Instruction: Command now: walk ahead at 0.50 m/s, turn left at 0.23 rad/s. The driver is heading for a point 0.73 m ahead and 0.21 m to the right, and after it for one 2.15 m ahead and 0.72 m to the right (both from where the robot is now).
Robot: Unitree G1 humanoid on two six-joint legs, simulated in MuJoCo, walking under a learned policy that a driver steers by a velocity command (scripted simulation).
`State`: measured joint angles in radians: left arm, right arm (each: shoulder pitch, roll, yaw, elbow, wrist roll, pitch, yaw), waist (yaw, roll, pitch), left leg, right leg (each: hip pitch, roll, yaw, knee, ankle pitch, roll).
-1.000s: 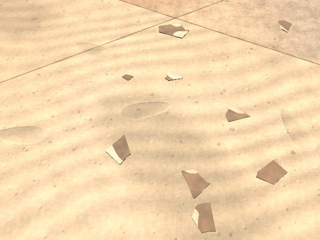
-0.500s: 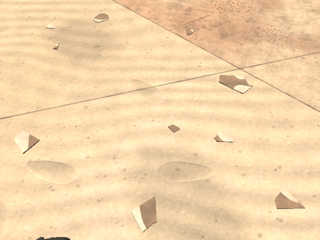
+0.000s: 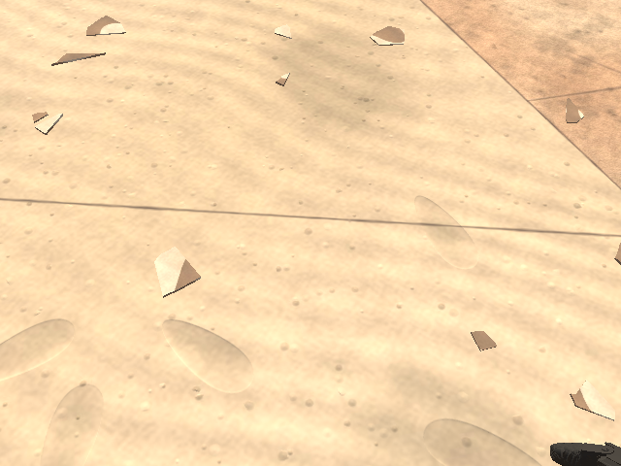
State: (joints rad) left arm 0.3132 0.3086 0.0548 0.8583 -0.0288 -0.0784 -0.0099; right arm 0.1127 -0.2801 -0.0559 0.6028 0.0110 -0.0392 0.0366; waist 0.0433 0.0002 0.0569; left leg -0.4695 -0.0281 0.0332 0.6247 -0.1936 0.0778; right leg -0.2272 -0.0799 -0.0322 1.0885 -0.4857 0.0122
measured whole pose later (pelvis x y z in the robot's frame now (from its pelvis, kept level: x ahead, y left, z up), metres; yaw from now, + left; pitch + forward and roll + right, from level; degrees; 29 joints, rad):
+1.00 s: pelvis +0.49 -0.03 +0.01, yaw -8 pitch +2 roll -1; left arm 0.25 0.32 0.07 0.83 -0.02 -0.01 0.02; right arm 0.08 -0.25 -0.05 0.71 -0.02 -0.05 -0.02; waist 0.05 -0.02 0.03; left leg -0.44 0.01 0.01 0.51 -0.12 0.02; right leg -0.36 0.05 0.06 0.95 -0.56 0.01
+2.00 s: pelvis +0.68 -0.13 +0.01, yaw -34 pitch +1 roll +0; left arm 0.19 0.28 0.06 0.74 0.00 0.05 0.04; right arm 0.06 -0.23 -0.03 0.84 -0.02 -0.02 0.01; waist -0.01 -0.02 0.06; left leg -0.34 -0.02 0.01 0.47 -0.14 0.03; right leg -0.32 -0.01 0.08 0.77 -0.49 0.07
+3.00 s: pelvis +0.69 -0.18 +0.02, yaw -32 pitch -2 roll +0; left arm 0.28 0.21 0.01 1.03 0.01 -0.01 0.03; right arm 0.13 -0.23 -0.04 1.13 0.00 0.02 -0.04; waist -0.01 0.00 0.04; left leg -0.25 0.02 -0.03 0.50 -0.22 -0.03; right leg -0.12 0.00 0.02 0.48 -0.33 0.00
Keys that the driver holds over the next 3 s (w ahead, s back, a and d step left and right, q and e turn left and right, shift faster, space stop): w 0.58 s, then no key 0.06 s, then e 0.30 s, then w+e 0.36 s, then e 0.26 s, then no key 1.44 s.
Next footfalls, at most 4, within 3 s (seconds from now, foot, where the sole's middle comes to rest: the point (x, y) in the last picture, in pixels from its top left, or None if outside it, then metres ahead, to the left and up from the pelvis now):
0.44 right None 0.43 -0.15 -0.76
0.92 left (302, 372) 0.63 0.07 -0.76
1.36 right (424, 404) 0.57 -0.20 -0.76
1.78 left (376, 299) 0.83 -0.10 -0.76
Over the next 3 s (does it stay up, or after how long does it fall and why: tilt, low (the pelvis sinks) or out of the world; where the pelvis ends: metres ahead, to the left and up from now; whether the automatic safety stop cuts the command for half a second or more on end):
stays up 0.69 -0.18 0.02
